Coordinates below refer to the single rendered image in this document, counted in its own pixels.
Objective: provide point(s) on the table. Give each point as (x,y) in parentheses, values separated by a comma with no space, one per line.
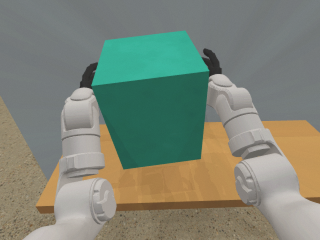
(208,182)

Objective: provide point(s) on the robot right forearm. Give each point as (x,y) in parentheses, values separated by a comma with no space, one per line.
(247,136)

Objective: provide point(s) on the robot right hand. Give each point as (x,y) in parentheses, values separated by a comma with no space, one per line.
(212,63)

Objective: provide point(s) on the robot left upper arm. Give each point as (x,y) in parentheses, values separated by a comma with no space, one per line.
(81,210)

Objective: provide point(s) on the robot left forearm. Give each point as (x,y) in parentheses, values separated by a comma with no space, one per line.
(80,135)

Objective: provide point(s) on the robot left hand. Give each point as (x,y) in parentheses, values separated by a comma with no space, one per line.
(88,76)

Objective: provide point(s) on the carton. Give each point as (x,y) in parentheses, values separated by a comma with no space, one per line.
(152,93)

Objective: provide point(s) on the robot right upper arm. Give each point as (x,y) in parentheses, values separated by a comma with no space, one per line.
(269,183)

